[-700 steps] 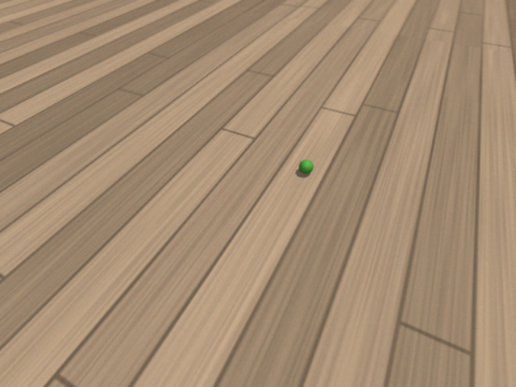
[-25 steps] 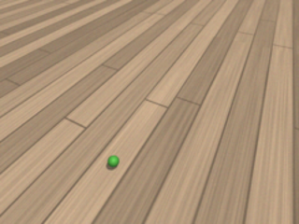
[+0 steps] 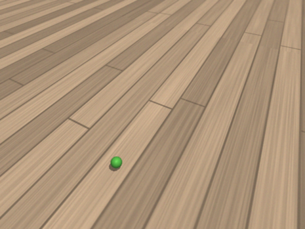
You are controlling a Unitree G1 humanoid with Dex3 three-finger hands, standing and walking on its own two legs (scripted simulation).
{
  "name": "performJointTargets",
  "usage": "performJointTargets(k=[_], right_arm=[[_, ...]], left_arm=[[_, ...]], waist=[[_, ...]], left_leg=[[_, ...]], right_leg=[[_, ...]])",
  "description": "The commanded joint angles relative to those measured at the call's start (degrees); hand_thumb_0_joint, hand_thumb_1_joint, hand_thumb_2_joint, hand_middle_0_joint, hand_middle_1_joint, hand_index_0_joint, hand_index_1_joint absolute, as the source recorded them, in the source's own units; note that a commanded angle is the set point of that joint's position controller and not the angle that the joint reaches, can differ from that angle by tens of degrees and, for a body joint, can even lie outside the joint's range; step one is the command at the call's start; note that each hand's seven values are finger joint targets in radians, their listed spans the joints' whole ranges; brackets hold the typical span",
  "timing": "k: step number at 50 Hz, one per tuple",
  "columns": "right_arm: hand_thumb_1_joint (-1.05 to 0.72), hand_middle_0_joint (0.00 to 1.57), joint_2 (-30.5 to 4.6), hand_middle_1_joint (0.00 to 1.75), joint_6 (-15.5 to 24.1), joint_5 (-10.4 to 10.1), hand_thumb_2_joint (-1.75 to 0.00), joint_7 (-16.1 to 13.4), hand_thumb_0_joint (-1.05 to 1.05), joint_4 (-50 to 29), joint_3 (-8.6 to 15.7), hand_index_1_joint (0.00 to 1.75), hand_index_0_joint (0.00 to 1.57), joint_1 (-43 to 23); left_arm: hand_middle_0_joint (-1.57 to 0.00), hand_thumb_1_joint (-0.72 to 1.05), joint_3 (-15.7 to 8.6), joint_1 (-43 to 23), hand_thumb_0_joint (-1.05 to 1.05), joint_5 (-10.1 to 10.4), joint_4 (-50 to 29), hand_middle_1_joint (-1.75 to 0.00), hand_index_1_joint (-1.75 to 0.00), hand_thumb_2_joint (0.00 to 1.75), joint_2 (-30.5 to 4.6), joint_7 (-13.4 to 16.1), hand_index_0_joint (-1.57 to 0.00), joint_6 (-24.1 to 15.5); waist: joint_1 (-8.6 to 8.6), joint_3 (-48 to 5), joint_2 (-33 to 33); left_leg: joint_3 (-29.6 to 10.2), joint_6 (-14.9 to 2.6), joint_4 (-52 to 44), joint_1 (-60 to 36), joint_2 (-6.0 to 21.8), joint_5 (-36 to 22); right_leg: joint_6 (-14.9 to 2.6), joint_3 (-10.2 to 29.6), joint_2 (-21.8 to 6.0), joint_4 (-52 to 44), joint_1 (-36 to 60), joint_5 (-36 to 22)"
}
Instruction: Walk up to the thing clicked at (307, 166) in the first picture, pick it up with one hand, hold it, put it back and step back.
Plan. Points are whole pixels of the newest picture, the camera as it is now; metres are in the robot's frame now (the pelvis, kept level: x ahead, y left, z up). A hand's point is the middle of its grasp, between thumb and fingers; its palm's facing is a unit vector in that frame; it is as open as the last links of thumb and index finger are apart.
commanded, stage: stand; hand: left
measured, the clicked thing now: (116, 162) +0.72 +0.26 -0.74
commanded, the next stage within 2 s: walk up in 0.44 s
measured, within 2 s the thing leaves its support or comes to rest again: neither
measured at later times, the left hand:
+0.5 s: hand out of the picture +0.09 +0.26 -0.15, palm faces -0.04 -0.94 -0.34, open 7.4 cm
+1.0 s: hand out of the picture +0.16 +0.32 -0.19, palm faces -0.07 -0.92 -0.38, open 7.4 cm
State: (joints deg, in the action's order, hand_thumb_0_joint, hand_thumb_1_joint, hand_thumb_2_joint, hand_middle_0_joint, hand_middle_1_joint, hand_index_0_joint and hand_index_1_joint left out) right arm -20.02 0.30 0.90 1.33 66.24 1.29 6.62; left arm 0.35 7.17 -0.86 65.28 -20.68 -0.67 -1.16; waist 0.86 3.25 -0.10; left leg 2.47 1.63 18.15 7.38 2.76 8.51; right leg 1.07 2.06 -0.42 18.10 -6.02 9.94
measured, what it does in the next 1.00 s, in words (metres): walks ahead: left foot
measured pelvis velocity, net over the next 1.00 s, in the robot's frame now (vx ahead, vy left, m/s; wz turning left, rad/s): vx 0.14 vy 0.04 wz -0.03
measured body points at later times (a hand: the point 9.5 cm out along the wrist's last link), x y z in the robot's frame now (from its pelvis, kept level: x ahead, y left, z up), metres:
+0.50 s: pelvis +0.01 +0.00 +0.00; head +0.02 +0.00 +0.45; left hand +0.09 +0.31 -0.13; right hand +0.09 -0.30 -0.13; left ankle +0.01 +0.13 -0.74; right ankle +0.00 -0.13 -0.74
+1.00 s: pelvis +0.14 +0.04 -0.04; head +0.18 +0.06 +0.41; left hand +0.17 +0.37 -0.16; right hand +0.24 -0.28 -0.13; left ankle +0.25 +0.14 -0.75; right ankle +0.03 -0.12 -0.71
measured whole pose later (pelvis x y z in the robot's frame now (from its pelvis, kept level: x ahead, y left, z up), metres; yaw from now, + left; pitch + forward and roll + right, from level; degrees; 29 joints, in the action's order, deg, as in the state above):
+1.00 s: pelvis +0.14 +0.04 -0.04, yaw -2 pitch -5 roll +0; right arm -21.8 2.5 1.6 3.9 49.1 5.7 10.0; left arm -3.0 18.7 -0.4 54.1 -24.6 -0.5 -2.1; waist -0.7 9.8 -2.3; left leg 3.5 -1.9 38.9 22.7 0.6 11.3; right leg -2.4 6.2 -0.5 55.5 -9.5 29.9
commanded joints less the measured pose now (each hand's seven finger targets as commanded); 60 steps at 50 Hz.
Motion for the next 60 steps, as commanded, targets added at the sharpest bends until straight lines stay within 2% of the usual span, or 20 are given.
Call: performJointTargets(k=[1, 21, 22, 24, 26, 29, 31, 32, 33, 35, 39, 42, 45, 46, 47, 48, 49, 52, 55, 60], right_arm=[[-0.90, 0.20, -11.78, 0.30, 1.42, -0.08, -0.90, -1.02, 0.00, -3.81, 1.99, 0.30, 0.20, -3.08], [-0.90, 0.20, -12.18, 0.30, 1.22, -0.36, -0.90, -1.33, 0.00, -3.82, 1.22, 0.30, 0.20, -2.78], [-0.90, 0.20, -16.34, 0.30, 1.58, 0.72, -0.90, -0.10, 0.00, -6.86, 4.15, 0.30, 0.20, 0.83], [-0.90, 0.20, -16.24, 0.30, 1.35, 1.27, -0.90, 0.54, 0.00, -7.20, 4.88, 0.30, 0.20, 1.90], [-0.90, 0.20, -15.69, 0.30, 1.39, 1.27, -0.90, 0.83, 0.00, -8.68, 5.52, 0.30, 0.20, 2.23], [-0.90, 0.20, -16.53, 0.30, 2.01, 0.71, -0.90, 0.69, 0.00, -11.13, 6.38, 0.30, 0.20, 0.92], [-0.90, 0.20, -12.68, 0.30, 1.58, 0.45, -0.90, 1.05, 0.00, -14.91, 5.47, 0.30, 0.20, -3.87], [-0.90, 0.20, -10.41, 0.30, 1.15, 0.73, -0.90, 1.53, 0.00, -16.86, 4.62, 0.30, 0.20, -5.46], [-0.90, 0.20, -12.17, 0.30, 0.65, 1.19, -0.90, 1.19, 0.00, -17.53, 4.90, 0.30, 0.20, -6.54], [-0.90, 0.20, -14.15, 0.30, 1.49, 0.89, -0.90, 1.38, 0.00, -17.02, 5.23, 0.30, 0.20, -4.02], [-0.90, 0.20, -12.12, 0.30, 1.77, 0.43, -0.90, 2.10, 0.00, -17.51, 5.12, 0.30, 0.20, 0.15], [-0.90, 0.20, -11.94, 0.30, 1.82, 0.21, -0.90, 2.75, 0.00, -19.42, 5.82, 0.30, 0.20, 0.48], [-0.90, 0.20, -14.33, 0.30, 1.76, 0.46, -0.90, 2.28, 0.00, -16.03, 8.37, 0.30, 0.20, 14.70], [-0.90, 0.20, -17.24, 0.30, 1.99, 0.96, -0.90, 1.73, 0.00, -14.72, 9.93, 0.30, 0.20, 20.84], [-0.90, 0.20, -18.52, 0.30, 2.39, 1.63, -0.90, 1.14, 0.00, -15.48, 10.38, 0.30, 0.20, 22.74], [-0.90, 0.20, -21.55, 0.30, 2.47, 1.02, -0.90, 0.98, 0.00, -18.27, 10.26, 0.30, 0.20, 17.85], [-0.90, 0.20, -22.87, 0.30, 2.23, -0.72, -0.90, 1.24, 0.00, -19.87, 10.38, 0.30, 0.20, 12.35], [-0.90, 0.20, -16.96, 0.30, 2.31, -0.64, -0.90, 1.01, 0.00, -23.14, 7.87, 0.30, 0.20, 4.28], [-0.90, 0.20, -15.59, 0.30, 3.49, 0.04, -0.90, 0.96, 0.00, -22.19, 7.04, 0.30, 0.20, 6.78], [-0.90, 0.20, -15.04, 0.30, 3.21, -0.13, -0.90, -0.05, 0.00, -21.89, 5.51, 0.30, 0.20, 6.77]], left_arm=[[-0.20, 0.90, -2.33, -3.15, 0.00, 0.35, -3.83, -0.30, -0.30, 0.90, -12.31, 1.05, -0.20, -1.14], [-0.20, 0.90, -1.97, -2.87, 0.00, 0.58, -3.91, -0.30, -0.30, 0.90, -12.05, 1.13, -0.20, -0.74], [-0.20, 0.90, -4.77, 0.37, 0.00, -0.08, -6.53, -0.30, -0.30, 0.90, -15.89, 0.06, -0.20, -1.21], [-0.20, 0.90, -5.43, 0.75, 0.00, -0.95, -6.66, -0.30, -0.30, 0.90, -15.43, -0.53, -0.20, -1.20], [-0.20, 0.90, -5.34, 0.09, 0.00, -1.01, -8.29, -0.30, -0.30, 0.90, -12.95, -0.87, -0.20, -1.48], [-0.20, 0.90, -5.46, 4.81, 0.00, -0.68, -8.82, -0.30, -0.30, 0.90, -11.72, -0.39, -0.20, -2.64], [-0.20, 0.90, -6.45, 12.17, 0.00, -0.86, -7.27, -0.30, -0.30, 0.90, -14.28, 0.09, -0.20, -3.25], [-0.20, 0.90, -8.19, 14.44, 0.00, -1.25, -7.57, -0.30, -0.30, 0.90, -18.56, 0.06, -0.20, -3.56], [-0.20, 0.90, -8.81, 12.95, 0.00, -1.25, -9.19, -0.30, -0.30, 0.90, -21.76, 0.16, -0.20, -3.86], [-0.20, 0.90, -8.22, 10.05, 0.00, -0.53, -11.75, -0.30, -0.30, 0.90, -19.76, 0.29, -0.20, -4.10], [-0.20, 0.90, -7.48, 11.97, 0.00, 0.42, -12.91, -0.30, -0.30, 0.90, -17.09, 1.01, -0.20, -3.99], [-0.20, 0.90, -7.64, 9.00, 0.00, 0.01, -16.24, -0.30, -0.30, 0.90, -17.98, 1.09, -0.20, -3.84], [-0.20, 0.90, -6.99, 5.26, 0.00, 0.57, -18.29, -0.30, -0.30, 0.90, -17.03, 0.81, -0.20, -3.47], [-0.20, 0.90, -5.74, 9.72, 0.00, 0.69, -18.44, -0.30, -0.30, 0.90, -13.42, 0.75, -0.20, -3.48], [-0.20, 0.90, -4.66, 15.21, 0.00, 1.00, -17.77, -0.30, -0.30, 0.90, -9.12, 0.71, -0.20, -3.41], [-0.20, 0.90, -4.95, 17.51, 0.00, 1.12, -17.88, -0.30, -0.30, 0.90, -11.60, 1.09, -0.20, -3.06], [-0.20, 0.90, -6.01, 16.41, 0.00, 0.96, -17.20, -0.30, -0.30, 0.90, -16.51, 1.30, -0.20, -2.68], [-0.20, 0.90, -6.68, 19.76, 0.00, 0.73, -14.27, -0.30, -0.30, 0.90, -17.88, 0.69, -0.20, -2.29], [-0.20, 0.90, -6.61, 19.72, 0.00, 0.16, -13.65, -0.30, -0.30, 0.90, -14.43, -0.56, -0.20, -1.72], [-0.20, 0.90, -6.15, 14.05, 0.00, -0.52, -15.59, -0.30, -0.30, 0.90, -10.93, -0.17, -0.20, -1.21]], waist=[[-0.24, -4.23, 0.14], [-0.43, -2.80, 0.56], [-0.15, -7.29, 2.00], [-0.14, 0.19, 3.16], [0.52, 3.72, 4.48], [-1.92, -0.09, 5.20], [-4.94, -3.36, -3.20], [-6.36, 0.79, -12.96], [-6.30, 6.00, -7.76], [-4.11, 10.72, -3.81], [-3.06, 3.50, -7.47], [-2.04, 0.47, -8.65], [6.53, -6.23, -1.60], [8.81, -10.04, 7.31], [7.77, -10.84, 17.92], [4.86, -10.83, 15.76], [3.46, -7.31, 12.70], [-2.19, 2.78, 7.68], [-2.20, 4.01, 6.10], [-1.45, 2.27, 7.18]], left_leg=[[-5.36, -2.27, -3.02, -2.79, 5.40, -0.47], [-5.04, -2.06, -3.03, -1.86, 5.12, -1.91], [-4.16, -5.31, 0.89, -3.39, 2.27, 23.23], [-8.05, -6.60, -0.31, 1.50, 4.04, 35.60], [-11.67, -8.40, -2.30, 1.82, 7.17, 32.73], [-13.53, -11.57, 2.10, -3.52, 11.50, 10.38], [-4.09, -7.57, 16.49, 10.45, 3.29, 11.06], [1.46, -4.27, 29.84, 28.76, -3.95, 21.00], [-4.43, -3.37, 34.96, 32.88, -1.13, 21.56], [-6.25, -2.89, 34.97, 33.35, 1.87, 19.08], [-3.66, -2.70, 28.40, 27.39, 0.92, 15.25], [-3.13, -3.36, 18.66, 16.27, 1.75, 6.71], [1.86, -4.41, 11.58, -10.27, -1.95, -5.54], [-1.09, -6.28, 12.06, -20.77, -0.88, -2.09], [-14.76, -8.79, 7.45, -23.44, 7.45, 7.52], [-37.03, -13.33, -3.34, -14.45, 17.31, 28.62], [-41.08, -16.61, -7.98, -5.45, 20.40, 37.11], [-25.58, -13.20, -7.32, 8.26, 15.63, 29.50], [-14.85, -12.28, -6.88, 13.81, 11.01, 17.91], [-10.22, -13.25, -0.75, 13.72, 11.65, 2.17]], right_leg=[[-1.99, 4.74, -6.53, -3.19, -2.70, -2.89], [-1.78, 4.33, -6.66, -3.18, -2.58, -4.77], [-4.13, 3.14, -2.55, 0.87, -1.82, 19.34], [-4.75, 4.22, -2.59, 3.81, -11.37, 29.40], [-4.60, 2.50, -1.48, 7.59, -15.27, 23.55], [-3.80, -1.73, -0.80, 10.27, -10.82, 7.71], [-6.33, 8.92, -4.24, 0.00, 4.49, 10.17], [-9.71, 26.65, -13.52, -8.02, 13.02, 18.11], [-13.64, 32.14, -20.43, -10.49, 8.40, 22.98], [-16.60, 28.01, -20.28, -7.29, 7.06, 4.27], [-12.38, 9.76, -12.88, 1.02, 13.44, -30.68], [-10.88, 4.80, -11.60, 3.59, 5.70, -25.17], [-7.60, -0.55, -6.79, 20.50, -8.90, -19.18], [-5.88, -0.89, -2.97, 34.60, -17.35, -10.21], [-4.72, -0.52, 3.45, 44.62, -26.39, 17.55], [-5.35, 4.27, 4.92, 49.95, -26.83, 22.82], [-5.88, 6.15, 2.37, 54.84, -24.20, 22.29], [-4.69, 5.71, -2.34, 49.06, -21.69, 15.22], [-2.68, 1.32, -2.70, 39.45, -16.21, 11.44], [-1.74, -2.40, -2.34, 24.18, -11.68, 7.28]])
